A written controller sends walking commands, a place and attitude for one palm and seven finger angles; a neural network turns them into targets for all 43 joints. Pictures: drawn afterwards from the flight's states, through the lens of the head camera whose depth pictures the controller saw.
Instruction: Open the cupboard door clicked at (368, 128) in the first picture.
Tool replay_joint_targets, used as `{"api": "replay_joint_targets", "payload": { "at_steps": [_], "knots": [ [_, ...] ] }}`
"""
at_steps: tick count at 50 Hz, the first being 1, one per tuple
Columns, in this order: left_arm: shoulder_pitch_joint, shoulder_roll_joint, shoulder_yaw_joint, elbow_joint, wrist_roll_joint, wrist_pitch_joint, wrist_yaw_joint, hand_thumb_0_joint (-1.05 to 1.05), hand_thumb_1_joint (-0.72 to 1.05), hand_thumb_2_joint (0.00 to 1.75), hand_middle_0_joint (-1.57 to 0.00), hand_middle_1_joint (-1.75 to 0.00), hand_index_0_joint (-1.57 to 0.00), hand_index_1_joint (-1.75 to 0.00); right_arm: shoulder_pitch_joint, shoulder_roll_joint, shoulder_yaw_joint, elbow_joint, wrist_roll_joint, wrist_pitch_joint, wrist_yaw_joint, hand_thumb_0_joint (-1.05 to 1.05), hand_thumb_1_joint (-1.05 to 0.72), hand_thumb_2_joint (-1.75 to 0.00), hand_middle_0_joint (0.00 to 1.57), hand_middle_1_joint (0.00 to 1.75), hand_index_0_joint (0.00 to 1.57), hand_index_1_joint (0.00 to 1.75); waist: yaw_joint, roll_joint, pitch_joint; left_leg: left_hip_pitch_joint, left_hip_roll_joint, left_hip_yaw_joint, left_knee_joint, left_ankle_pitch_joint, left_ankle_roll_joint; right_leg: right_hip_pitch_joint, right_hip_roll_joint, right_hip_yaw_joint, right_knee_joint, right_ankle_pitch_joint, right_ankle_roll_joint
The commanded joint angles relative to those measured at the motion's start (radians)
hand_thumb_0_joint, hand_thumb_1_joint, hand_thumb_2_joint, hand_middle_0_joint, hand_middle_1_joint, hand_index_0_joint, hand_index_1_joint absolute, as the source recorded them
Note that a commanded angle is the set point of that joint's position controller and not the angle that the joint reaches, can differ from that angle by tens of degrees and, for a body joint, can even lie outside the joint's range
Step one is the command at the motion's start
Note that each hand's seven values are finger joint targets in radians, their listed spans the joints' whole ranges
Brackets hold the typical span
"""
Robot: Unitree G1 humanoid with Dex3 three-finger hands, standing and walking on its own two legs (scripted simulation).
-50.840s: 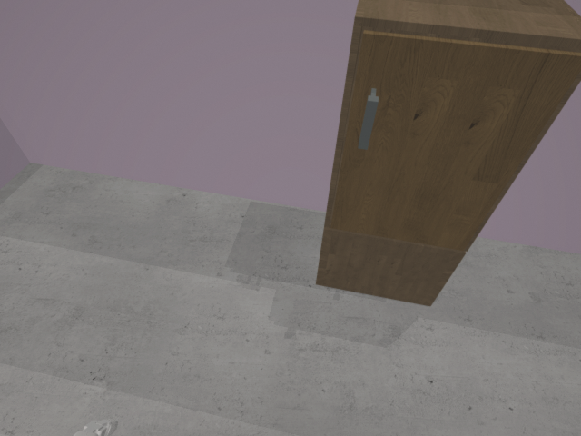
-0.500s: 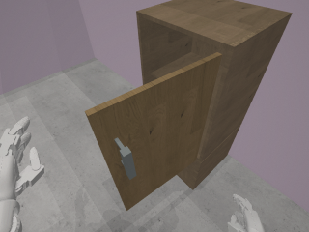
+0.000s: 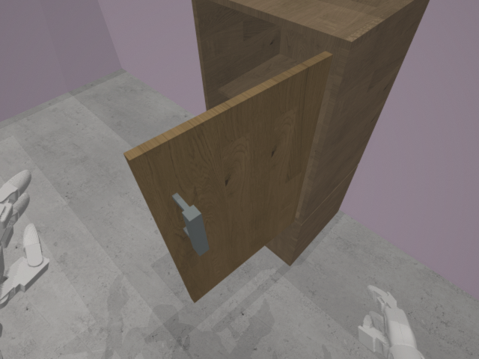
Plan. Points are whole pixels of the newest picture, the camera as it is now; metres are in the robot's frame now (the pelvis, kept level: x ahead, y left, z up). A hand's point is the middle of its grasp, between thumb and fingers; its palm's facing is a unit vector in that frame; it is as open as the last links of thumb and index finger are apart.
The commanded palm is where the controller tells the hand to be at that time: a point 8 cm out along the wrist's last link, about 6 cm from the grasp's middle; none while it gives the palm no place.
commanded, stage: step back with the hand held close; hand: left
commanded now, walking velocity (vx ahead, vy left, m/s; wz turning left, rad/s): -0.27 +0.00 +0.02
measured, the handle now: (190, 224) +0.32 +0.12 +0.04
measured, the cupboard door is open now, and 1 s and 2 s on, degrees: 84 84 84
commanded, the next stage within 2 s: stop stepping back and stand still in 0.58 s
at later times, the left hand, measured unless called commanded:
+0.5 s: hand out of the picture +0.05 +0.30 +0.16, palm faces +0.49 -0.74 -0.46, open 7.4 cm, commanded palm +0.01 +0.33 +0.17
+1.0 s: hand out of the picture -0.05 +0.28 +0.17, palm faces +0.42 -0.78 -0.47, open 7.4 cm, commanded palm -0.10 +0.32 +0.17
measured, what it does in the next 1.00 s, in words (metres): walks backwards: left foot, then right foot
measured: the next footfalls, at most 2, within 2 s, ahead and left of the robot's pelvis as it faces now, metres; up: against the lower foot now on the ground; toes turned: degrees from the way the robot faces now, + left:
left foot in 0.56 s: -0.05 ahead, +0.13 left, +0.00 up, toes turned +5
right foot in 0.90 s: -0.27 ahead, -0.07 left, +0.00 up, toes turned -1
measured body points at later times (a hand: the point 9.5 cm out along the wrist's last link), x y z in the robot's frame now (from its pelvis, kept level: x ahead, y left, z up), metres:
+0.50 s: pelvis -0.11 +0.03 -0.01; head -0.09 +0.03 +0.44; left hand +0.02 +0.33 +0.18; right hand +0.07 -0.20 -0.10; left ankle -0.05 +0.12 -0.72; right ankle -0.08 -0.11 -0.74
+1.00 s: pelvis -0.24 +0.02 +0.00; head -0.24 +0.02 +0.45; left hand -0.08 +0.32 +0.19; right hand -0.08 -0.22 -0.09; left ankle -0.15 +0.12 -0.71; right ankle -0.31 -0.07 -0.74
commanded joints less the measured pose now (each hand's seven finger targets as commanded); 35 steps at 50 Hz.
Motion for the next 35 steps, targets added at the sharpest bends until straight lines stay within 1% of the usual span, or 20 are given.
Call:
{"api": "replay_joint_targets", "payload": {
  "at_steps": [1,5,7,10,13,16,18,19,20,21,22,23,24,26,27,28,29,31,34,35],
  "knots": [
    [0.000,0.223,0.193,-0.232,-0.004,-0.069,0.043,0.00,0.90,0.90,-0.20,-0.30,-0.20,-0.30,-0.079,-0.088,-0.033,-0.169,0.002,-0.036,-0.014,0.00,-0.90,-0.90,0.20,0.30,0.20,0.30,-0.001,-0.052,-0.228,0.158,0.034,-0.017,0.002,0.404,0.024,-0.028,-0.041,-0.002,0.005,0.456,0.004],
    [0.000,0.209,0.183,-0.227,-0.004,-0.081,0.053,0.00,0.90,0.90,-0.20,-0.30,-0.20,-0.30,-0.071,-0.097,-0.033,-0.168,0.001,-0.051,-0.016,0.00,-0.90,-0.90,0.20,0.30,0.20,0.30,-0.003,0.008,-0.171,0.064,0.045,-0.043,-0.046,0.236,0.026,-0.049,-0.029,0.007,0.003,0.266,0.003],
    [-0.012,0.198,0.172,-0.239,0.002,-0.096,0.058,0.00,0.90,0.90,-0.20,-0.30,-0.20,-0.30,-0.066,-0.105,-0.033,-0.166,0.001,-0.068,-0.013,0.00,-0.90,-0.90,0.20,0.30,0.20,0.30,-0.009,0.055,-0.137,-0.009,0.055,-0.066,-0.092,0.029,0.033,-0.057,-0.017,0.013,0.002,0.122,-0.002],
    [-0.020,0.185,0.178,-0.251,0.019,-0.122,0.064,0.00,0.90,0.90,-0.20,-0.30,-0.20,-0.30,-0.065,-0.120,-0.032,-0.170,-0.002,-0.097,-0.012,0.00,-0.90,-0.90,0.20,0.30,0.20,0.30,-0.005,0.129,-0.095,-0.220,0.095,-0.140,-0.211,-0.306,0.061,0.041,0.025,0.001,0.087,-0.027,0.000],
    [-0.033,0.185,0.204,-0.252,0.041,-0.141,0.065,0.00,0.90,0.90,-0.20,-0.30,-0.20,-0.30,-0.067,-0.128,-0.039,-0.173,-0.004,-0.124,-0.011,0.00,-0.90,-0.90,0.20,0.30,0.20,0.30,0.007,0.212,-0.089,-0.457,0.153,-0.225,-0.312,-0.528,0.102,0.203,0.071,-0.022,0.260,-0.023,0.003],
    [-0.017,0.183,0.206,-0.265,0.033,-0.156,0.062,0.00,0.90,0.90,-0.20,-0.30,-0.20,-0.30,-0.048,-0.110,-0.043,-0.164,-0.006,-0.146,0.000,0.00,-0.90,-0.90,0.20,0.30,0.20,0.30,0.002,0.129,-0.095,-0.394,0.121,-0.194,-0.229,-0.466,0.085,0.114,0.062,0.005,0.190,-0.081,-0.023],
    [-0.001,0.210,0.223,-0.274,0.023,-0.165,0.059,0.00,0.90,0.90,-0.20,-0.30,-0.20,-0.30,-0.043,-0.101,-0.045,-0.149,-0.018,-0.156,0.003,0.00,-0.90,-0.90,0.20,0.30,0.20,0.30,-0.010,0.045,-0.074,-0.236,0.046,-0.114,-0.085,-0.381,0.041,-0.102,0.002,0.111,-0.012,-0.228,-0.062],
    [-0.001,0.186,0.185,-0.265,0.012,-0.166,0.063,0.00,0.90,0.90,-0.20,-0.30,-0.20,-0.30,-0.028,-0.076,-0.036,-0.130,-0.018,-0.153,0.011,0.00,-0.90,-0.90,0.20,0.30,0.20,0.30,-0.023,-0.051,-0.072,-0.093,-0.010,-0.071,0.064,-0.234,0.003,-0.254,-0.090,0.199,-0.129,-0.249,-0.107],
    [-0.013,0.185,0.169,-0.262,0.008,-0.161,0.068,0.00,0.90,0.90,-0.20,-0.30,-0.20,-0.30,-0.004,-0.079,-0.047,-0.103,-0.007,-0.152,0.015,0.00,-0.90,-0.90,0.20,0.30,0.20,0.30,-0.022,-0.211,-0.124,0.044,-0.054,-0.034,0.291,-0.154,-0.023,-0.381,-0.193,0.295,-0.199,-0.274,-0.147],
    [-0.043,0.176,0.154,-0.260,0.013,-0.154,0.073,0.00,0.90,0.90,-0.20,-0.30,-0.20,-0.30,-0.009,-0.080,-0.050,-0.087,-0.010,-0.150,0.015,0.00,-0.90,-0.90,0.20,0.30,0.20,0.30,-0.019,-0.267,-0.126,0.047,-0.058,-0.045,0.430,-0.142,-0.021,-0.410,-0.259,0.321,-0.199,-0.179,-0.175],
    [-0.065,0.174,0.149,-0.255,0.019,-0.150,0.076,0.00,0.90,0.90,-0.20,-0.30,-0.20,-0.30,-0.022,-0.081,-0.047,-0.079,-0.013,-0.152,0.011,0.00,-0.90,-0.90,0.20,0.30,0.20,0.30,-0.015,-0.257,-0.126,0.005,-0.049,-0.065,0.484,-0.174,-0.014,-0.366,-0.265,0.285,-0.165,-0.041,-0.177],
    [-0.082,0.178,0.156,-0.244,0.023,-0.145,0.079,0.00,0.90,0.90,-0.20,-0.30,-0.20,-0.30,-0.026,-0.072,-0.041,-0.072,-0.019,-0.156,0.008,0.00,-0.90,-0.90,0.20,0.30,0.20,0.30,-0.023,-0.239,-0.136,0.005,-0.047,-0.063,0.444,-0.167,-0.010,-0.343,-0.248,0.274,-0.137,0.085,-0.169],
    [-0.101,0.176,0.148,-0.231,0.024,-0.133,0.083,0.00,0.90,0.90,-0.20,-0.30,-0.20,-0.30,-0.022,-0.063,-0.031,-0.070,-0.020,-0.153,0.003,0.00,-0.90,-0.90,0.20,0.30,0.20,0.30,-0.032,-0.227,-0.111,-0.005,-0.022,-0.074,0.313,-0.165,-0.007,-0.291,-0.227,0.208,-0.088,0.174,-0.139],
    [-0.154,0.184,0.145,-0.228,0.020,-0.130,0.085,0.00,0.90,0.90,-0.20,-0.30,-0.20,-0.30,-0.039,-0.080,-0.017,-0.067,-0.012,-0.153,-0.014,0.00,-0.90,-0.90,0.20,0.30,0.20,0.30,-0.037,-0.104,-0.060,0.029,-0.022,-0.051,-0.037,-0.023,-0.004,-0.255,-0.101,0.101,0.045,0.199,-0.051],
    [-0.173,0.189,0.149,-0.250,0.021,-0.142,0.085,0.00,0.90,0.90,-0.20,-0.30,-0.20,-0.30,-0.062,-0.112,-0.023,-0.082,-0.010,-0.163,-0.021,0.00,-0.90,-0.90,0.20,0.30,0.20,0.30,-0.016,0.076,-0.056,-0.007,0.097,-0.183,-0.131,0.130,0.034,-0.237,-0.008,0.057,0.152,0.110,-0.007],
    [-0.204,0.230,0.180,-0.276,0.033,-0.151,0.090,0.00,0.90,0.90,-0.20,-0.30,-0.20,-0.30,-0.075,-0.116,-0.030,-0.085,-0.016,-0.171,-0.024,0.00,-0.90,-0.90,0.20,0.30,0.20,0.30,-0.005,0.198,-0.086,-0.051,0.221,-0.299,-0.162,0.274,0.079,-0.195,0.022,0.027,0.304,-0.055,0.002],
    [-0.192,0.212,0.186,-0.272,0.025,-0.164,0.090,0.00,0.90,0.90,-0.20,-0.30,-0.20,-0.30,-0.031,-0.082,-0.029,-0.077,-0.024,-0.188,-0.013,0.00,-0.90,-0.90,0.20,0.30,0.20,0.30,0.002,0.181,-0.141,0.011,0.265,-0.296,-0.146,0.446,0.125,-0.222,0.046,0.057,0.427,-0.207,-0.010],
    [-0.118,0.203,0.196,-0.279,0.016,-0.169,0.080,0.00,0.90,0.90,-0.20,-0.30,-0.20,-0.30,-0.006,-0.080,-0.041,-0.061,-0.046,-0.207,0.006,0.00,-0.90,-0.90,0.20,0.30,0.20,0.30,-0.007,0.185,-0.213,0.014,0.296,-0.357,-0.168,0.441,0.151,-0.230,0.059,0.085,0.621,-0.291,-0.008],
    [-0.053,0.167,0.164,-0.360,0.013,-0.165,0.077,0.00,0.90,0.90,-0.20,-0.30,-0.20,-0.30,-0.009,-0.087,-0.056,-0.062,-0.030,-0.215,0.038,0.00,-0.90,-0.90,0.20,0.30,0.20,0.30,-0.009,0.126,-0.260,0.105,0.262,-0.223,-0.106,0.482,0.160,-0.251,0.055,0.071,0.609,-0.217,0.001],
    [-0.013,0.155,0.157,-0.360,0.012,-0.149,0.075,0.00,0.90,0.90,-0.20,-0.30,-0.20,-0.30,-0.006,-0.089,-0.059,-0.067,-0.021,-0.214,0.049,0.00,-0.90,-0.90,0.20,0.30,0.20,0.30,-0.013,0.114,-0.254,0.093,0.239,-0.208,-0.129,0.342,0.147,-0.235,0.058,0.047,0.585,-0.202,0.004]
  ]
}}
